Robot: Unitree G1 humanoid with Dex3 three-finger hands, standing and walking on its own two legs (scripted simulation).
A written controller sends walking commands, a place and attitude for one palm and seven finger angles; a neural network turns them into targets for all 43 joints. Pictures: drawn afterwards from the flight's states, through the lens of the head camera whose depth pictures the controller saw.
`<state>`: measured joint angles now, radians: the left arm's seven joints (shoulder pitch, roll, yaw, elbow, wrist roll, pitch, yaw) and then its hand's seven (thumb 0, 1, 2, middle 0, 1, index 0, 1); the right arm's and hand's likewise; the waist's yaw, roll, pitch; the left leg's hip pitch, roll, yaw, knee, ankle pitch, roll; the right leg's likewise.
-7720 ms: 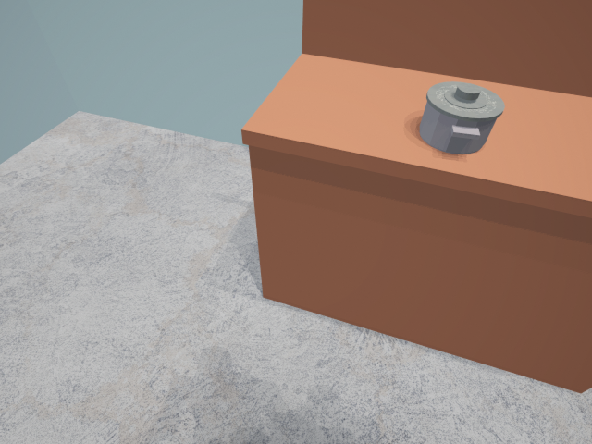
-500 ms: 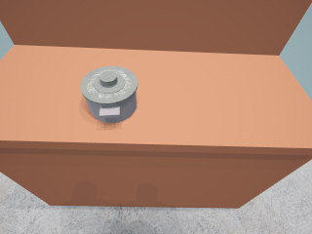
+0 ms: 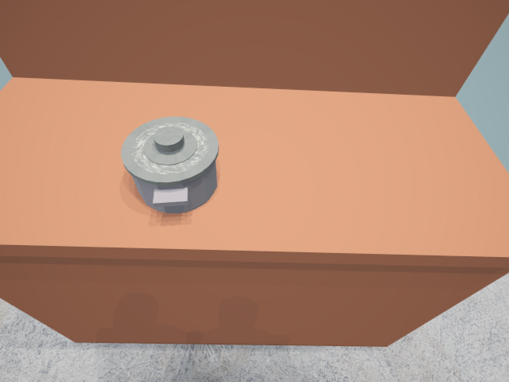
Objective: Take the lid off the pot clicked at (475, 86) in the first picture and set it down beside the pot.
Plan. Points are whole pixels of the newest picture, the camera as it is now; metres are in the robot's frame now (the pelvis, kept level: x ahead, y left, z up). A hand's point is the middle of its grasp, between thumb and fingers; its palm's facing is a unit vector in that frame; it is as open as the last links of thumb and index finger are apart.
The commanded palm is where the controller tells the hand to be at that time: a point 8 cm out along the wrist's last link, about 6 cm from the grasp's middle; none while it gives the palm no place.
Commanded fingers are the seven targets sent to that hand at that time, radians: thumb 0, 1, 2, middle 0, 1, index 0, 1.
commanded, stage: look again from close up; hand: left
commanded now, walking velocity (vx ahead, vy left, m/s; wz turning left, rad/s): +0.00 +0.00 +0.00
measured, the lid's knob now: (169, 138) +0.45 +0.18 +0.13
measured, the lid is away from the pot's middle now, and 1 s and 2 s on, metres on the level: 0.00 0.00 0.00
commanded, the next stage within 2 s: lift the closed hand beside the body in 0.16 s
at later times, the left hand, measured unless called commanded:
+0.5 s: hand (136, 373) +0.14 +0.18 -0.06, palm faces +0.14 -0.95 -0.28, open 6.2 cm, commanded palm +0.09 +0.23 -0.01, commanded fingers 0.00 0.90 0.90 -0.77 -0.92 -0.77 -0.92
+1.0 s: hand out of the picture +0.09 +0.22 +0.05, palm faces +0.28 -0.89 -0.36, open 3.1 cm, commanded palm +0.04 +0.26 +0.09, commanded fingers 0.00 0.90 0.90 -1.30 -1.50 -1.30 -1.50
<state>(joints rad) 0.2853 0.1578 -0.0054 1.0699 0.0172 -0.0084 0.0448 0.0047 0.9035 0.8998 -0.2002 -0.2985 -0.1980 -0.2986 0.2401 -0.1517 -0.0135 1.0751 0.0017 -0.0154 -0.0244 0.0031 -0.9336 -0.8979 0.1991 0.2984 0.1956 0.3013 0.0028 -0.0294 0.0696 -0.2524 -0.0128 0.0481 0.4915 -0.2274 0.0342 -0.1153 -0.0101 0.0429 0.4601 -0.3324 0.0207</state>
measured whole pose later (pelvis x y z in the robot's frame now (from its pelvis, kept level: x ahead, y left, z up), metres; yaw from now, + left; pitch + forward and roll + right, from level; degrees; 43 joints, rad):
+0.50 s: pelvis -0.01 +0.00 +0.00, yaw +2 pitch +0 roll +0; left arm 0.47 0.17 0.00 0.16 0.03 0.03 0.10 0.01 0.92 0.90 -0.40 -0.52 -0.39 -0.52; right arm 0.16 -0.22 -0.01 0.75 0.01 -0.16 0.00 0.01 -0.91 -0.90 0.20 0.30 0.20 0.30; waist -0.01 0.02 -0.03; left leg -0.29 -0.03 0.01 0.49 -0.20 0.04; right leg -0.14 -0.03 -0.01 0.46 -0.33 0.02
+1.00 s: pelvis -0.03 -0.01 +0.00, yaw +3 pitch -6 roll -2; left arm 0.68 0.31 0.14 -0.30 -0.03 -0.06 0.06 0.02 0.89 0.90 -1.25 -1.45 -1.25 -1.45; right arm 0.20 -0.19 0.06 0.62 -0.01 -0.10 -0.06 0.01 -0.90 -0.90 0.20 0.30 0.20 0.30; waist 0.06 0.04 0.05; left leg -0.20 0.01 -0.02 0.46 -0.16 0.01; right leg -0.02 0.02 -0.03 0.38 -0.26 0.00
